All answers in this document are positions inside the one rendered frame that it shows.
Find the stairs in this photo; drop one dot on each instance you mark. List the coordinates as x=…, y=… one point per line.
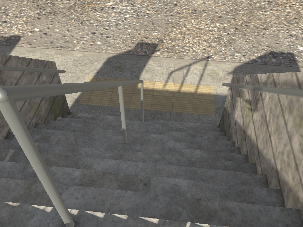
x=169, y=174

